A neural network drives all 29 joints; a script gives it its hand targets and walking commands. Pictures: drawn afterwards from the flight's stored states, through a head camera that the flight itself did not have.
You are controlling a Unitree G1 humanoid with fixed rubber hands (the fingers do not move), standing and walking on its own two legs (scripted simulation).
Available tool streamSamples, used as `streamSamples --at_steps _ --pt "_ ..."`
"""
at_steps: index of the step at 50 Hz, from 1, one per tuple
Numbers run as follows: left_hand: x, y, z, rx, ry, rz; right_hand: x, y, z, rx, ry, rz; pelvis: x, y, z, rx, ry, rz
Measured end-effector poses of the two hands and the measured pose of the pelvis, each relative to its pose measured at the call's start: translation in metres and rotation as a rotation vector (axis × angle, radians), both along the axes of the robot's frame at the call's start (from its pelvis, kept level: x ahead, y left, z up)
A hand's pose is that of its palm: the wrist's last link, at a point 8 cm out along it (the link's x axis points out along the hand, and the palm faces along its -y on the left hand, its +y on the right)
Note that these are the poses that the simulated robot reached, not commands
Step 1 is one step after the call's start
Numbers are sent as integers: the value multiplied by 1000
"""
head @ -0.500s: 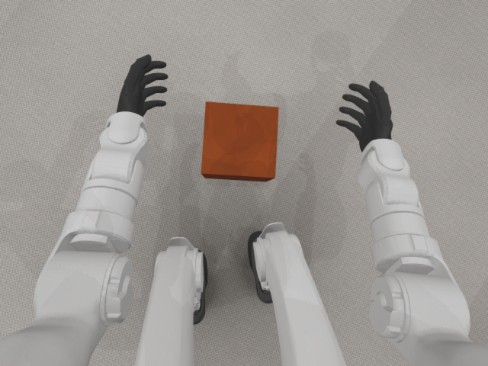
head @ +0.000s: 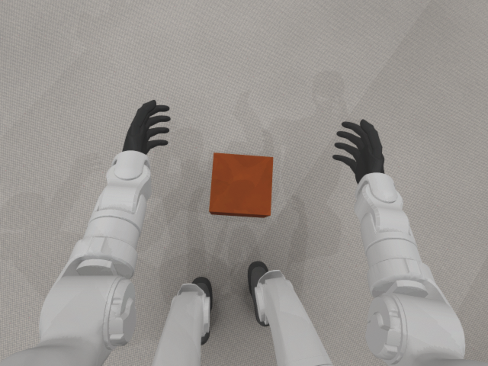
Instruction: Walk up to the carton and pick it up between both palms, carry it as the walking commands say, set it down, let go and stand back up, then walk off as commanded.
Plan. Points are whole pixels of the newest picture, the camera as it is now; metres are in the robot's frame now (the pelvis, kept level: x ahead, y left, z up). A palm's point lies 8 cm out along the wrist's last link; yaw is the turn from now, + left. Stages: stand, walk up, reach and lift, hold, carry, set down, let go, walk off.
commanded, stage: let go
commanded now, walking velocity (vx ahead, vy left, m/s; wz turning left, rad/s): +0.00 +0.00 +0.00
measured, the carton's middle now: (240, 187) +0.45 -0.06 -0.60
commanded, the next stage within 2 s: stand in 1.24 s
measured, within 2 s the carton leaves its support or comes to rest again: neither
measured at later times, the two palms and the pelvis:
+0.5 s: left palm (71, 236) +0.33 +0.19 -0.02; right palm (427, 240) +0.28 -0.26 -0.01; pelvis +0.05 -0.01 +0.08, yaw +0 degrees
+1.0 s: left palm (2, 339) +0.23 +0.23 +0.03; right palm (441, 290) +0.23 -0.23 +0.03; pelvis +0.07 +0.00 +0.10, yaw +0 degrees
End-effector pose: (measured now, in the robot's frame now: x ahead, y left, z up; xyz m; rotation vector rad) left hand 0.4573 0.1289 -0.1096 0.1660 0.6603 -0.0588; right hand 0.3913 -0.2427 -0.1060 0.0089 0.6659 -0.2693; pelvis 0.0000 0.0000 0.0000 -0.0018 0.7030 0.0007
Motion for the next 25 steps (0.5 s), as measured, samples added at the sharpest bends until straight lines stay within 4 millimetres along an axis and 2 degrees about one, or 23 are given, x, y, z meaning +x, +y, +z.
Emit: streamSamples --at_steps 5,10,17,25 --pt "-10 4 2 26 19 13 -7 3 3 -21 30 51 5 0 11 -1 -4 3" --pt "-39 13 12 56 46 47 -27 0 13 -45 79 120 14 -1 26 4 -36 4" --pt "-87 34 48 74 77 88 -66 -10 49 -82 131 186 29 -4 53 14 -165 -2" --pt "-131 61 88 64 88 118 -114 -14 94 -94 144 215 48 -8 77 7 -344 -5"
